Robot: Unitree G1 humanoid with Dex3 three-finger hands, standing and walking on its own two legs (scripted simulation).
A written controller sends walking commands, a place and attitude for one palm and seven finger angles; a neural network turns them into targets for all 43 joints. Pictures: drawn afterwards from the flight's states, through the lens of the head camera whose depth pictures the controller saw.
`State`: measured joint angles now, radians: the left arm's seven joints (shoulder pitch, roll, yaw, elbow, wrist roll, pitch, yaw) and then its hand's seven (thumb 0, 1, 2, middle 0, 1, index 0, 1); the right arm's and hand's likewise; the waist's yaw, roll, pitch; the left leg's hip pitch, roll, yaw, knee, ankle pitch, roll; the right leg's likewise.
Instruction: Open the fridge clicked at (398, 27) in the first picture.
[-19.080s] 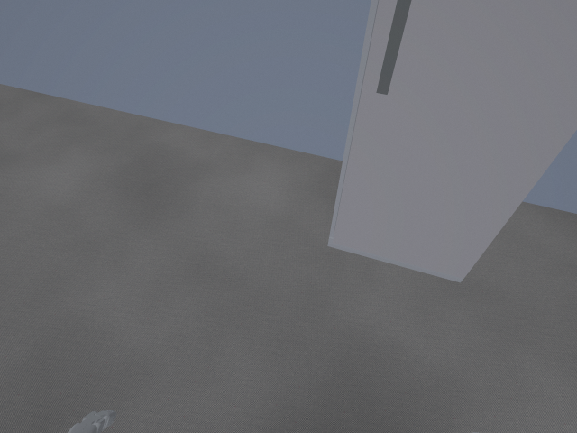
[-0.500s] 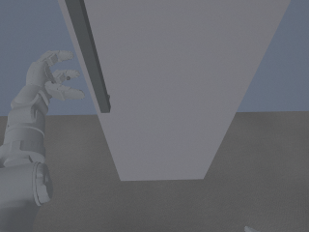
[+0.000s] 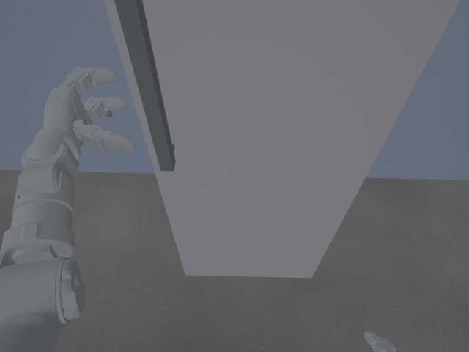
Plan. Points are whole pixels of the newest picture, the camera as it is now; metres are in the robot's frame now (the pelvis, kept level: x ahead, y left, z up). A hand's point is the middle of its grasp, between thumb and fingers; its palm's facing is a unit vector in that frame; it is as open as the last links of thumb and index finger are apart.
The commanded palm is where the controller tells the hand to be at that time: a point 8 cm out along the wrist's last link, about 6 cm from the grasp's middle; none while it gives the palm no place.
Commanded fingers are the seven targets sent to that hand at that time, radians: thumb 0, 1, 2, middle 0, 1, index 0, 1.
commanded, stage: move the hooked fingers beside the handle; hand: left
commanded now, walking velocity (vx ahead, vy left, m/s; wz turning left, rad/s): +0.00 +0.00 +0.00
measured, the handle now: (149, 68) +0.49 +0.16 +0.25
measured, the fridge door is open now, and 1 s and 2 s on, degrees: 0 0 0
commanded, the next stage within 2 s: feel for the door with the fingertips in 1.76 s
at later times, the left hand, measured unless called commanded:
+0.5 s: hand (121, 106) +0.43 +0.20 +0.21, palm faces +0.01 -1.00 +0.02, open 14.0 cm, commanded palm +0.41 +0.26 +0.20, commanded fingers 0.00 -0.50 0.30 -0.30 -1.20 -0.30 -1.20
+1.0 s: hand (116, 121) +0.43 +0.21 +0.19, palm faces +0.06 -1.00 +0.01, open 14.0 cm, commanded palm +0.40 +0.26 +0.20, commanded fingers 0.00 -0.50 0.30 -0.30 -1.20 -0.30 -1.20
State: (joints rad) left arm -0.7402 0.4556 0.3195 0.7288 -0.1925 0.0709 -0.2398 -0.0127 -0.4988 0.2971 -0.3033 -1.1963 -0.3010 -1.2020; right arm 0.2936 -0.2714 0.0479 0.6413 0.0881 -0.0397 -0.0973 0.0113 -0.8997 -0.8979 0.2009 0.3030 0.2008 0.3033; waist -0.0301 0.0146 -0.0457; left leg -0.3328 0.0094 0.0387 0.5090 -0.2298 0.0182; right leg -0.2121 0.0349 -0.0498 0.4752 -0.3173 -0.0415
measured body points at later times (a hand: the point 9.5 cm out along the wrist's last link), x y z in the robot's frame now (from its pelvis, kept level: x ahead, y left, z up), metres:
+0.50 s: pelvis +0.00 +0.00 +0.00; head +0.00 -0.01 +0.45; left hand +0.43 +0.25 +0.21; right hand +0.10 -0.26 -0.11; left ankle +0.02 +0.11 -0.74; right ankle -0.05 -0.09 -0.74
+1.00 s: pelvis +0.00 +0.00 +0.00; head +0.00 -0.01 +0.45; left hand +0.42 +0.27 +0.19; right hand +0.11 -0.26 -0.11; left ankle +0.02 +0.11 -0.74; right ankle -0.05 -0.09 -0.74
